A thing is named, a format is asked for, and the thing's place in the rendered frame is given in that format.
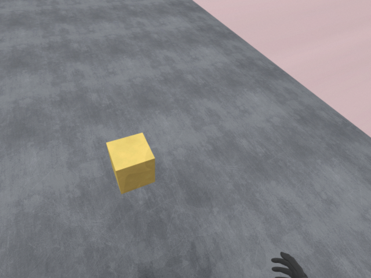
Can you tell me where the carton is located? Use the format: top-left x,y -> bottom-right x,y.
106,133 -> 155,194

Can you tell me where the right robot hand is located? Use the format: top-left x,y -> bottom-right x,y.
271,252 -> 308,278

